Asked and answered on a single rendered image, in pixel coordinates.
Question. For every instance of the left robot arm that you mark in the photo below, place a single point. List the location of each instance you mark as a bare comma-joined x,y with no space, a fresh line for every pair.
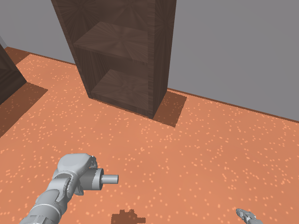
52,204

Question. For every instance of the left robot hand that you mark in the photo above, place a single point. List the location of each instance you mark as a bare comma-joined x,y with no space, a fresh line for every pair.
77,163

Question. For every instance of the bookshelf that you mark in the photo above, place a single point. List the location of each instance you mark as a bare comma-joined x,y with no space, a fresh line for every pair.
121,48

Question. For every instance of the bottle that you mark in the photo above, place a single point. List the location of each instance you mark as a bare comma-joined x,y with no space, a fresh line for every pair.
94,178

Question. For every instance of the right robot hand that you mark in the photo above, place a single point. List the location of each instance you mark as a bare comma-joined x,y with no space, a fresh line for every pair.
248,217

